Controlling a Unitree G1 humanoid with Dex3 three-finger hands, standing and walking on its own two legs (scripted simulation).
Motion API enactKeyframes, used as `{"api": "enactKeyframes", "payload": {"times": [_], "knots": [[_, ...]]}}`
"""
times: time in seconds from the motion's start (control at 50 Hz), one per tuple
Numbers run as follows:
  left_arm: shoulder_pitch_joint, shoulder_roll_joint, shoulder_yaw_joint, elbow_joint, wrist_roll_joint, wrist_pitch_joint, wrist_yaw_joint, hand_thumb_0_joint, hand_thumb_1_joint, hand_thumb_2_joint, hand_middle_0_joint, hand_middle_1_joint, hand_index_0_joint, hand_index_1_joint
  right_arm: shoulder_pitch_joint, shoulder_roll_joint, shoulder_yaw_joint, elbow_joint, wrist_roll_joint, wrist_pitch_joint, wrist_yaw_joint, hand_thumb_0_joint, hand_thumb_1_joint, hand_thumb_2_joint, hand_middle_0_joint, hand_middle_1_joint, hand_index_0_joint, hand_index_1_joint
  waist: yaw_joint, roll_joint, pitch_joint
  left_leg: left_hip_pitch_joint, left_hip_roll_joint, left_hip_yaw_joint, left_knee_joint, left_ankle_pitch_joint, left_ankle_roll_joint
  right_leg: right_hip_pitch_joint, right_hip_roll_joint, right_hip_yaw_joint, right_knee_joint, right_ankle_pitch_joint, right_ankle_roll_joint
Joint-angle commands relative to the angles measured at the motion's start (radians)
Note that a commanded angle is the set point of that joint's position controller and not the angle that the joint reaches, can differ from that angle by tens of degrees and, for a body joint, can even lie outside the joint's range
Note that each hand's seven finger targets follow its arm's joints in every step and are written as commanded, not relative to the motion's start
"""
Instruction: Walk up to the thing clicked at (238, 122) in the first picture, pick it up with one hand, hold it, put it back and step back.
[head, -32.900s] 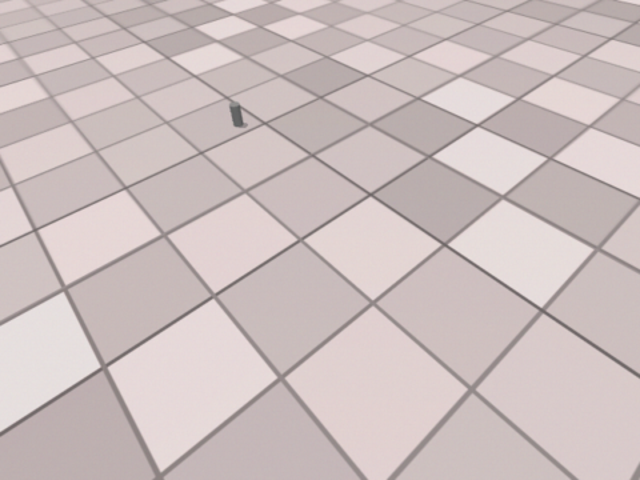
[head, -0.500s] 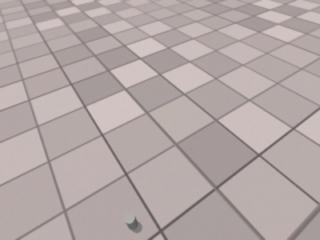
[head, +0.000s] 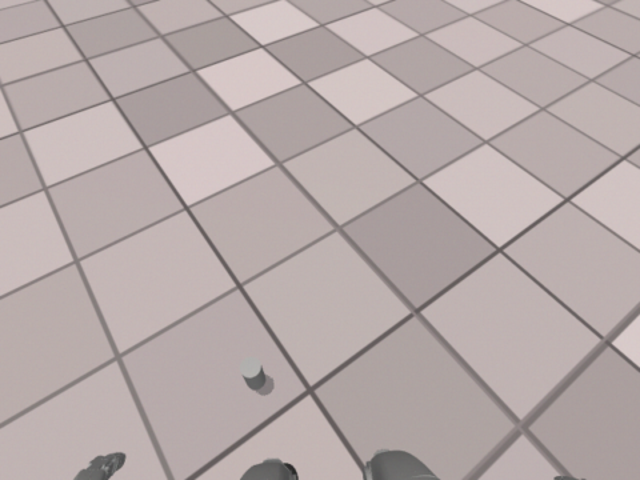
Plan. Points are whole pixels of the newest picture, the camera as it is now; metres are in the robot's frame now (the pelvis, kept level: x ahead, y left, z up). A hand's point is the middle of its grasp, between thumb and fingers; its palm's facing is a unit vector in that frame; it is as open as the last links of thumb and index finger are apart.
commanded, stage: step back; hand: left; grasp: from the side
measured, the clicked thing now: (253, 373) +0.44 +0.21 -0.70
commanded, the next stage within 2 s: none
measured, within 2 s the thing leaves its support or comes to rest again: neither
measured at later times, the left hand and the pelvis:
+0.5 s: hand out of the picture -0.02 +0.25 -0.14, palm faces -0.01 -0.90 -0.43, open 7.4 cm; pelvis -0.12 -0.02 +0.00, yaw +0 degrees
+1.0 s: hand out of the picture -0.16 +0.23 -0.16, palm faces -0.07 -0.91 -0.41, open 7.4 cm; pelvis -0.27 -0.04 -0.02, yaw -4 degrees
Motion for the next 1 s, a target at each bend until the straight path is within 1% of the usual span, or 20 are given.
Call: {"api": "enactKeyframes", "payload": {"times": [0.0,0.16,0.18,0.2,0.22,0.24,0.32,0.42,0.48,0.52,0.54,0.56,0.58,0.6,0.66,0.8,0.88,0.94,0.96,0.98], "knots": [[0.148,0.147,0.044,-0.044,-0.007,-0.008,0.009,0.0,0.9,0.9,-0.2,-0.3,-0.2,-0.3,-0.049,-0.265,-0.068,-0.121,-0.004,-0.024,-0.036,0.0,-0.9,-0.9,0.2,0.3,0.2,0.3,0.036,0.161,-0.256,0.181,0.248,-0.251,-0.184,0.201,0.207,0.002,-0.033,0.029,0.08,0.023,0.024],[0.281,0.136,0.06,-0.018,0.011,-0.038,0.005,0.0,0.9,0.9,-0.2,-0.3,-0.2,-0.3,-0.042,-0.284,-0.069,-0.149,0.012,0.011,-0.03,0.0,-0.9,-0.9,0.2,0.3,0.2,0.3,0.05,0.185,-0.276,0.122,0.205,-0.179,-0.04,0.109,0.127,0.261,-0.064,-0.106,-0.641,0.268,0.022],[0.279,0.168,0.068,-0.022,0.024,-0.043,0.007,0.0,0.9,0.9,-0.2,-0.3,-0.2,-0.3,-0.041,-0.259,-0.061,-0.153,0.021,0.014,-0.027,0.0,-0.9,-0.9,0.2,0.3,0.2,0.3,0.048,0.117,-0.244,0.013,0.156,-0.147,0.005,-0.036,0.075,0.289,-0.099,-0.026,-0.67,0.276,-0.001],[0.239,0.244,0.09,-0.052,0.038,-0.048,0.005,0.0,0.9,0.9,-0.2,-0.3,-0.2,-0.3,-0.013,-0.204,-0.048,-0.162,0.027,0.014,-0.022,0.0,-0.9,-0.9,0.2,0.3,0.2,0.3,0.029,-0.121,-0.199,-0.166,0.014,-0.075,0.165,-0.254,-0.001,0.283,-0.283,0.287,-0.735,0.207,-0.067],[0.15,0.358,0.111,-0.109,0.039,-0.041,0.003,0.0,0.9,0.9,-0.2,-0.3,-0.2,-0.3,-0.086,-0.209,-0.058,-0.178,0.027,0.016,-0.035,0.0,-0.9,-0.9,0.2,0.3,0.2,0.3,0.082,-0.273,-0.13,-0.137,-0.126,-0.099,0.406,-0.412,-0.037,0.017,-0.475,0.496,-0.841,0.141,-0.251],[0.046,0.364,0.112,-0.151,0.041,-0.047,0.011,0.0,0.9,0.9,-0.2,-0.3,-0.2,-0.3,-0.067,-0.252,-0.08,-0.166,0.014,0.017,-0.044,0.0,-0.9,-0.9,0.2,0.3,0.2,0.3,0.053,-0.268,-0.052,-0.075,-0.073,-0.201,0.569,-0.394,-0.047,-0.136,-0.529,0.555,-0.877,0.12,-0.293],[-0.019,0.203,0.079,-0.172,0.029,-0.058,0.016,0.0,0.9,0.9,-0.2,-0.3,-0.2,-0.3,0.055,-0.203,-0.049,-0.117,0.043,0.004,-0.039,0.0,-0.9,-0.9,0.2,0.3,0.2,0.3,-0.033,-0.11,-0.107,-0.142,-0.178,-0.198,0.626,-0.225,-0.045,0.112,-0.261,0.084,-0.666,0.617,-0.119],[0.156,0.161,0.074,-0.174,0.023,-0.047,0.033,0.0,0.9,0.9,-0.2,-0.3,-0.2,-0.3,0.005,-0.193,-0.03,-0.168,0.035,-0.02,-0.048,0.0,-0.9,-0.9,0.2,0.3,0.2,0.3,0.085,-0.142,-0.23,-0.22,-0.095,-0.142,0.281,-0.296,-0.062,0.53,-0.307,0.113,-0.531,0.815,-0.169],[0.13,0.183,0.068,-0.194,0.007,-0.029,0.031,0.0,0.9,0.9,-0.2,-0.3,-0.2,-0.3,0.071,-0.187,-0.039,-0.162,0.021,-0.028,-0.049,0.0,-0.9,-0.9,0.2,0.3,0.2,0.3,0.055,-0.195,-0.272,-0.064,-0.056,-0.084,-0.001,-0.234,-0.036,0.499,-0.329,0.11,-0.445,0.9,-0.16],[0.097,0.192,0.057,-0.215,-0.007,-0.017,0.022,0.0,0.9,0.9,-0.2,-0.3,-0.2,-0.3,0.132,-0.198,-0.053,-0.136,0.014,-0.032,-0.045,0.0,-0.9,-0.9,0.2,0.3,0.2,0.3,0.018,-0.151,-0.286,0.12,-0.049,-0.059,-0.219,0.072,-0.025,0.37,-0.279,0.057,-0.378,0.799,-0.105],[0.115,0.158,0.045,-0.227,-0.009,-0.012,0.019,0.0,0.9,0.9,-0.2,-0.3,-0.2,-0.3,0.107,-0.257,-0.072,-0.15,-0.002,-0.033,-0.046,0.0,-0.9,-0.9,0.2,0.3,0.2,0.3,0.037,-0.045,-0.293,0.228,0.058,-0.209,-0.187,0.266,0.008,0.203,-0.212,0.032,-0.324,0.607,-0.052],[0.132,0.121,0.04,-0.231,-0.015,-0.01,0.017,0.0,0.9,0.9,-0.2,-0.3,-0.2,-0.3,0.083,-0.325,-0.088,-0.168,-0.008,-0.031,-0.043,0.0,-0.9,-0.9,0.2,0.3,0.2,0.3,0.047,0.153,-0.312,0.338,0.238,-0.428,-0.171,0.458,0.093,0.014,-0.072,-0.049,-0.186,0.249,-0.007],[0.03,0.15,0.054,-0.238,-0.012,-0.009,0.033,0.0,0.9,0.9,-0.2,-0.3,-0.2,-0.3,0.092,-0.402,-0.098,-0.176,0.001,-0.028,-0.034,0.0,-0.9,-0.9,0.2,0.3,0.2,0.3,-0.031,0.286,-0.275,0.2,0.341,-0.559,-0.203,0.486,0.236,0.006,0.005,0.0,-0.037,-0.139,0.011],[0.005,0.174,0.06,-0.228,-0.002,-0.009,0.039,0.0,0.9,0.9,-0.2,-0.3,-0.2,-0.3,0.088,-0.376,-0.099,-0.167,-0.003,-0.031,-0.039,0.0,-0.9,-0.9,0.2,0.3,0.2,0.3,-0.038,0.243,-0.228,0.152,0.351,-0.579,-0.215,0.427,0.266,0.001,-0.005,0.084,0.081,-0.129,0.01],[0.106,0.152,0.051,-0.196,-0.019,-0.013,0.028,0.0,0.9,0.9,-0.2,-0.3,-0.2,-0.3,-0.019,-0.252,-0.063,-0.198,-0.004,-0.026,-0.049,0.0,-0.9,-0.9,0.2,0.3,0.2,0.3,0.049,0.147,-0.181,0.227,0.181,-0.255,-0.143,0.504,0.154,-0.097,0.021,0.111,0.16,0.015,-0.005],[0.116,0.14,0.05,-0.193,-0.002,-0.032,0.025,0.0,0.9,0.9,-0.2,-0.3,-0.2,-0.3,0.038,-0.248,-0.07,-0.214,0.01,-0.021,-0.048,0.0,-0.9,-0.9,0.2,0.3,0.2,0.3,-0.011,0.188,-0.212,0.323,0.23,-0.258,-0.099,0.452,0.226,-0.051,-0.024,0.034,-0.052,0.021,0.065],[0.139,0.148,0.058,-0.168,0.0,-0.04,0.014,0.0,0.9,0.9,-0.2,-0.3,-0.2,-0.3,0.02,-0.273,-0.076,-0.236,0.0,-0.006,-0.034,0.0,-0.9,-0.9,0.2,0.3,0.2,0.3,-0.014,0.232,-0.245,0.227,0.194,-0.239,-0.094,0.262,0.187,0.103,-0.055,-0.053,-0.303,0.078,0.053],[0.276,0.151,0.065,-0.108,0.008,-0.044,0.003,0.0,0.9,0.9,-0.2,-0.3,-0.2,-0.3,-0.049,-0.298,-0.082,-0.258,0.016,0.01,-0.029,0.0,-0.9,-0.9,0.2,0.3,0.2,0.3,0.06,0.217,-0.287,0.074,0.174,-0.223,-0.054,0.061,0.121,0.295,-0.064,-0.098,-0.571,0.266,0.005],[0.273,0.179,0.074,-0.102,0.022,-0.047,0.003,0.0,0.9,0.9,-0.2,-0.3,-0.2,-0.3,-0.043,-0.266,-0.074,-0.254,0.023,0.014,-0.028,0.0,-0.9,-0.9,0.2,0.3,0.2,0.3,0.058,0.147,-0.268,-0.032,0.123,-0.215,0.0,-0.06,0.065,0.334,-0.093,-0.016,-0.606,0.241,-0.022],[0.265,0.244,0.093,-0.12,0.037,-0.05,0.001,0.0,0.9,0.9,-0.2,-0.3,-0.2,-0.3,-0.04,-0.213,-0.06,-0.267,0.029,0.015,-0.028,0.0,-0.9,-0.9,0.2,0.3,0.2,0.3,0.065,-0.084,-0.215,-0.213,-0.036,-0.168,0.2,-0.274,-0.004,0.309,-0.282,0.307,-0.71,0.123,-0.088]]}}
